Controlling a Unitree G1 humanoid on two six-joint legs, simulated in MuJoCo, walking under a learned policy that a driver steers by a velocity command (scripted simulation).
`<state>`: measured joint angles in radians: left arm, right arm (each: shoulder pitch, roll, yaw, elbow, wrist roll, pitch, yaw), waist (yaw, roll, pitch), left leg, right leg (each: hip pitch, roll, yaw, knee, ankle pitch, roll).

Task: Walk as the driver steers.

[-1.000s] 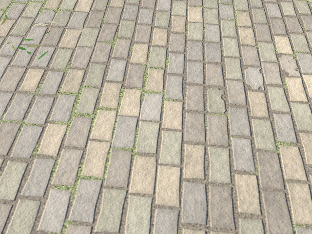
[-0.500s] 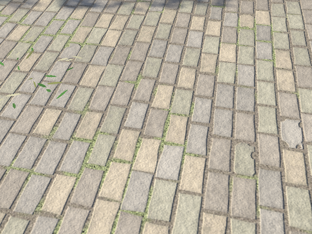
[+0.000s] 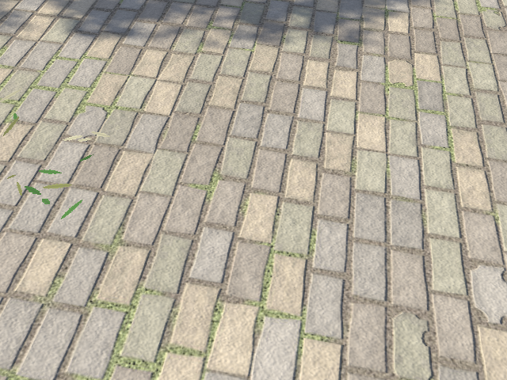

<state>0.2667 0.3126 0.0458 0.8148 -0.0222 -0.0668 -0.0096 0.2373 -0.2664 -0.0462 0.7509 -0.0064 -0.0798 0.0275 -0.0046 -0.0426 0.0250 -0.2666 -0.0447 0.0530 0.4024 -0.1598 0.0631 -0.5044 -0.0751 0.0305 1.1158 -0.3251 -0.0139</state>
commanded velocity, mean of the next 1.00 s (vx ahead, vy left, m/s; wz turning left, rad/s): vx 0.50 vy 0.00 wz -0.49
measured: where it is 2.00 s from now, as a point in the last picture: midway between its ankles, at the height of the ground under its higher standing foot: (367, 210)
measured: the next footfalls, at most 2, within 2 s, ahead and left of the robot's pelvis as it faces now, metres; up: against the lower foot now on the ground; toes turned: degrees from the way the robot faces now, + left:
right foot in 0.36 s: +0.36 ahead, -0.17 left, +0.00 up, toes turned -13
left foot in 0.84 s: +0.68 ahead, -0.06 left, +0.00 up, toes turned -31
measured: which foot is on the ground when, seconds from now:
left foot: down 0.00-0.38, up 0.40-0.82, down 0.84-1.00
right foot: up 0.00-0.34, down 0.36-0.84, up 0.86-1.00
